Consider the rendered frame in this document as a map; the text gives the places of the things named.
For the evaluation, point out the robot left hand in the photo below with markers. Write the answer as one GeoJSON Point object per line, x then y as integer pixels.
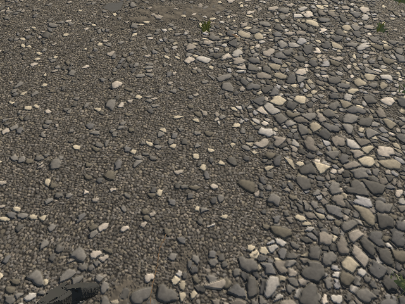
{"type": "Point", "coordinates": [70, 294]}

